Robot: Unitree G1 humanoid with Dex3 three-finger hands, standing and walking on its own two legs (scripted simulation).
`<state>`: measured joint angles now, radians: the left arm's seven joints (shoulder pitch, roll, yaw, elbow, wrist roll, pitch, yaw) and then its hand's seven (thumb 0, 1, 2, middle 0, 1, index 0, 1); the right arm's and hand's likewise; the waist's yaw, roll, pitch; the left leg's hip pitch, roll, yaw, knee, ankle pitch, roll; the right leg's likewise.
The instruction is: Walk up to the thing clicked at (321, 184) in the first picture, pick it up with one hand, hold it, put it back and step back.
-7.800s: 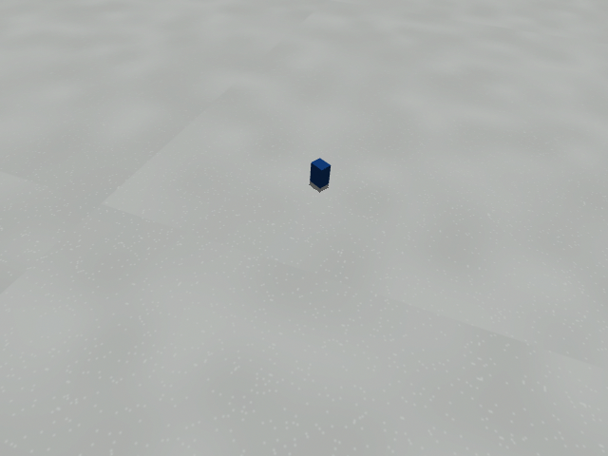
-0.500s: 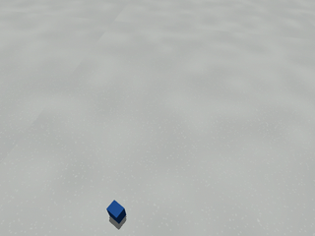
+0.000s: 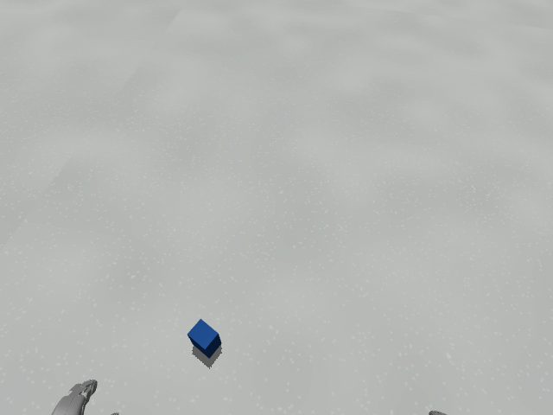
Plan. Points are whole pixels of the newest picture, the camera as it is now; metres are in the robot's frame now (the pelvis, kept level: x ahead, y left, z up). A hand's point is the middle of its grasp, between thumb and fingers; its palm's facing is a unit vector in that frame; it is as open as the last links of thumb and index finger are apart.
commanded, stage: go down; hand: left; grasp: from the side
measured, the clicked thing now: (205, 339) +0.42 +0.21 -0.71
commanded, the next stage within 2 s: none
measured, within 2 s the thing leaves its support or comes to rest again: neither
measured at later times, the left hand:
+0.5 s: hand out of the picture +0.15 +0.28 -0.19, palm faces +0.07 -0.94 -0.32, open 17.0 cm
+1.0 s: hand (94, 403) +0.18 +0.32 -0.24, palm faces +0.14 -0.95 -0.28, open 17.4 cm
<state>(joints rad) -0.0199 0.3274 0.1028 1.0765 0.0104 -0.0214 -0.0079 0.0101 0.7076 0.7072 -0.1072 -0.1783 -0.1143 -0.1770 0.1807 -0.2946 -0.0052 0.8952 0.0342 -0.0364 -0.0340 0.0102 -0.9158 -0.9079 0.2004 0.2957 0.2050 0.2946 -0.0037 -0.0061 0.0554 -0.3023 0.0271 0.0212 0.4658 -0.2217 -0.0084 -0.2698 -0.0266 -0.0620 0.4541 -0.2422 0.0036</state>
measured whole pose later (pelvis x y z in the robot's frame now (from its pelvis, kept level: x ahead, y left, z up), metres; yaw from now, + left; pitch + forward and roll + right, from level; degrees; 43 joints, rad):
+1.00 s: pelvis -0.02 +0.01 -0.14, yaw -1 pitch +24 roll -3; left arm 0.12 0.43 0.39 0.56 -0.06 -0.02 -0.21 -0.01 -0.55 0.04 -0.07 -0.06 -0.08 -0.07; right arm 0.18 -0.26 -0.01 0.57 -0.01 -0.22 -0.05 0.01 -0.89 -0.90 0.20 0.30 0.21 0.30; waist -0.02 -0.01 -0.15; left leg -1.22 0.05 -0.02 1.39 -0.59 0.00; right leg -1.16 -0.04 -0.07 1.35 -0.61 0.01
